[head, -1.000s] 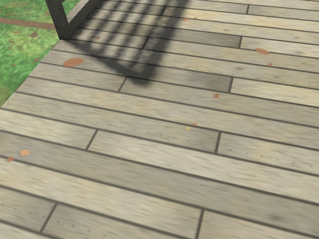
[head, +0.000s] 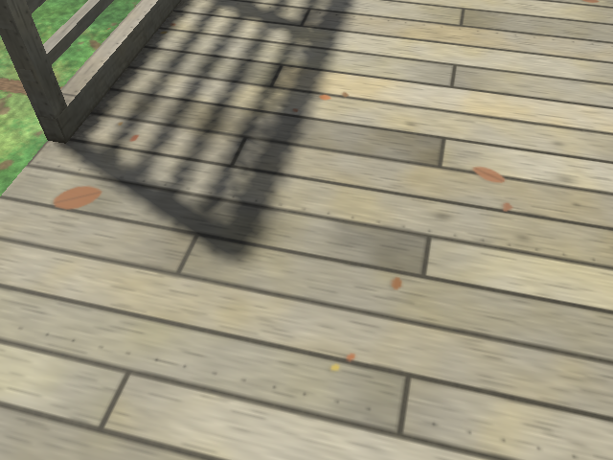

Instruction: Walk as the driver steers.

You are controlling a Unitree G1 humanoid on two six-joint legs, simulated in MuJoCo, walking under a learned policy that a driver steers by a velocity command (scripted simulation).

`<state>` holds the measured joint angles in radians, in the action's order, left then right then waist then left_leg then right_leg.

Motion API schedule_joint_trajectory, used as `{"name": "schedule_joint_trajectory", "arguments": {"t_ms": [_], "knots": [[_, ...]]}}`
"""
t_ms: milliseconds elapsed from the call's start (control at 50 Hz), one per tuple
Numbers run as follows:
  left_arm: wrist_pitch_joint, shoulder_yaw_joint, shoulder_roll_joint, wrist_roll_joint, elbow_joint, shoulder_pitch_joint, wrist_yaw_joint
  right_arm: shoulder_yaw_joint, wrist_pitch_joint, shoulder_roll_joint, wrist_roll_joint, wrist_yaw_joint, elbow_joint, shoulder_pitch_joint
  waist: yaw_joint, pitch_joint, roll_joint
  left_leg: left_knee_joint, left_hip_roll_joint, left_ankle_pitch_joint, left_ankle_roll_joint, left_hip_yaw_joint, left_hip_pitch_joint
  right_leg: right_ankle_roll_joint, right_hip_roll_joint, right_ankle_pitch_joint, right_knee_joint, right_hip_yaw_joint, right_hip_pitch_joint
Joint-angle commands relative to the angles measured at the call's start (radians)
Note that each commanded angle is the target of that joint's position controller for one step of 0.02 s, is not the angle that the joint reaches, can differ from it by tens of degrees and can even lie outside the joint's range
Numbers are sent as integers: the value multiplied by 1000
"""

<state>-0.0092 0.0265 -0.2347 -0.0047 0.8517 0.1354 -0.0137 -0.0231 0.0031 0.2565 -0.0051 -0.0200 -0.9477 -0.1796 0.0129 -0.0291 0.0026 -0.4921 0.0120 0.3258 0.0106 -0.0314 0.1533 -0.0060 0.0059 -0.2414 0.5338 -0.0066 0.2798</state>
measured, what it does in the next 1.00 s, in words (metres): walks ahead, turning right: right foot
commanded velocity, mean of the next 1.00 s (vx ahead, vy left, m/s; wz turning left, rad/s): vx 0.41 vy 0.00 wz -0.40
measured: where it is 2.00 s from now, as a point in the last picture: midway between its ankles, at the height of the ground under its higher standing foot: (492, 325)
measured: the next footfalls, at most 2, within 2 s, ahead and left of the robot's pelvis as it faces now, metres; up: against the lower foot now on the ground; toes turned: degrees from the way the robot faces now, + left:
right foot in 0.60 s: +0.33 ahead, -0.14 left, +0.00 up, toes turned -16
left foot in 1.08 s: +0.66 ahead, -0.05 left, +0.00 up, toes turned -34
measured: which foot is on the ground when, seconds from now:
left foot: down 0.00-0.60, up 0.62-1.00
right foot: down 0.00-0.20, up 0.22-0.58, down 0.60-1.00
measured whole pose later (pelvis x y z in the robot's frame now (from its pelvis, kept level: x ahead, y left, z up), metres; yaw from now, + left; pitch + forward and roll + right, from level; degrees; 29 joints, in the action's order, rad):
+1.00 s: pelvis +0.39 -0.08 +0.01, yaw -26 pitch +2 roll +0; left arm -0.05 0.07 -0.28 0.02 0.79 0.34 -0.01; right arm -0.05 -0.11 0.28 0.00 0.00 -0.75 -0.03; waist -0.09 -0.02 0.04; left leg -0.55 0.06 -0.05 0.06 0.12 0.61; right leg -0.09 -0.13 -0.28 0.39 -0.15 0.12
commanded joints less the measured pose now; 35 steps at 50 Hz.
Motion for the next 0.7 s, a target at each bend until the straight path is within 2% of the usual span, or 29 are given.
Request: {"name": "schedule_joint_trajectory", "arguments": {"t_ms": [20,60,80,100,120,140,160,180,200,220,240,260,280,300,320,360,420,440,480,520,540,560,580,600,620,640,660,680,700], "knots": [[0,43,-150,14,-18,18,-5,-27,2,100,9,-5,7,-33,-5,66,-26,30,-5,79,-33,-6,84,-78,48,-37,-66,-69,-104],[-4,50,-164,19,-10,39,-5,-25,-9,85,14,-5,14,-12,-20,-25,-50,-20,-9,212,-54,-6,185,-120,95,-362,-139,-162,-47],[-14,54,-173,21,0,69,-4,-22,-23,72,18,-3,20,-4,-28,-51,-94,-76,-15,205,-59,-11,235,-154,148,-435,-191,-252,-56],[-25,59,-186,23,13,102,-2,-19,-40,61,21,1,25,2,-33,-55,-146,-139,-23,169,-67,-15,275,-195,212,-464,-245,-365,-85],[-35,62,-195,24,22,122,0,-22,-58,66,22,5,29,7,-30,-52,-173,-162,-21,148,-82,-1,280,-232,256,-432,-275,-461,-94],[-41,63,-195,26,19,108,1,-25,-73,77,21,10,25,-3,-14,-45,-173,-141,-13,141,-100,16,248,-241,266,-361,-271,-489,-79],[-43,62,-189,31,3,54,3,-29,-85,82,20,15,5,-48,22,-28,-162,-71,-2,109,-120,26,163,-225,245,-285,-249,-457,-36],[-41,58,-173,37,-31,-48,5,-34,-95,91,20,19,-33,-134,82,-20,-128,45,18,54,-143,51,17,-182,187,-200,-200,-362,67],[-45,44,-120,41,-78,-163,9,-50,-101,142,18,18,-78,-247,143,-32,-13,160,106,62,-164,169,-145,-106,78,-82,-22,-197,229],[-62,30,-59,38,-113,-183,11,-78,-100,238,21,14,-116,-327,140,-23,219,248,257,-52,-199,398,-345,-26,-72,-80,239,-9,432],[-74,47,-119,36,-99,-152,9,-70,-99,197,6,12,-111,-329,142,-55,217,232,372,-303,-248,491,-401,-10,-58,-313,409,-56,581],[-78,55,-129,48,-74,-86,13,-56,-104,141,-5,10,-101,-315,104,-41,129,197,373,-423,-244,433,-444,-24,-25,-301,526,-132,631],[-74,52,-107,60,-57,-47,19,-53,-106,125,-5,11,-89,-288,75,-30,106,189,351,-469,-212,362,-475,-37,-4,-237,577,-146,671],[-70,51,-98,60,-59,-55,23,-50,-104,116,3,12,-81,-263,69,-50,95,206,336,-492,-183,285,-472,-45,19,-165,576,-136,709],[-65,53,-91,55,-64,-71,28,-40,-100,90,2,11,-73,-242,62,-56,92,228,312,-507,-154,212,-440,-48,41,-94,556,-121,693],[-56,43,-52,46,-85,-98,46,-32,-93,77,-9,6,-55,-204,50,-68,97,285,250,-501,-132,92,-299,-30,39,29,470,-52,574],[-50,21,-8,35,-145,-208,63,-36,-93,124,-8,-7,-41,-179,65,-108,85,359,200,-458,-126,-42,-113,-13,34,181,249,54,381],[-48,18,-8,32,-163,-235,67,-40,-94,142,-3,-9,-48,-204,72,-113,87,369,212,-481,-129,-59,-104,-20,27,189,203,79,340],[-42,24,-36,32,-188,-247,75,-47,-93,165,8,-10,-56,-228,57,-109,94,335,236,-632,-126,-91,-154,-51,16,174,138,99,297],[-36,41,-75,31,-199,-214,82,-56,-87,188,17,-13,-49,-221,11,-60,121,222,258,-958,-111,-128,-221,-94,-23,133,117,129,226],[-31,54,-100,31,-192,-158,84,-61,-80,198,18,-18,-41,-213,-30,-17,137,125,265,-1109,-102,-144,-237,-117,-50,100,123,146,155],[-26,75,-137,34,-168,-50,84,-66,-71,210,15,-21,-32,-202,-91,45,142,-21,266,-1189,-93,-150,-214,-146,-76,90,112,149,20],[-18,106,-187,35,-125,107,73,-66,-69,209,16,-21,-18,-184,-172,119,114,-222,238,-1125,-71,-156,-104,-184,-93,122,62,120,-211],[-3,133,-253,37,-91,249,47,-57,-78,180,0,-17,7,-182,-218,187,-10,-545,172,-676,-38,-152,152,-238,35,37,17,-111,-483],[-13,130,-313,33,-126,193,41,-16,-109,39,1,4,64,-258,-92,328,-250,-936,-50,200,4,-39,503,-446,326,-179,-168,-751,-714],[-25,105,-231,21,-122,203,42,-38,-154,130,32,22,91,-135,-157,327,-143,-1002,-16,187,-26,158,593,-421,328,-267,-296,-818,-650],[-43,91,-189,14,-120,151,41,-49,-170,167,64,25,131,-62,-126,173,-106,-951,32,102,-54,143,637,-370,295,-223,-312,-666,-510],[-59,82,-165,16,-129,79,48,-49,-172,152,53,17,129,-63,-61,75,8,-844,76,35,-54,140,584,-333,242,-105,-327,-544,-333],[-69,74,-141,14,-141,21,49,-59,-161,154,31,7,116,-86,-20,51,19,-755,108,1,-44,140,513,-302,197,-13,-331,-450,-221]]}}
Over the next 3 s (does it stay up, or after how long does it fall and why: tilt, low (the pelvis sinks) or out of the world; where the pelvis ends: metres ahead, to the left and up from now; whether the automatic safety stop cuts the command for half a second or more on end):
stays up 0.85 -0.51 -0.01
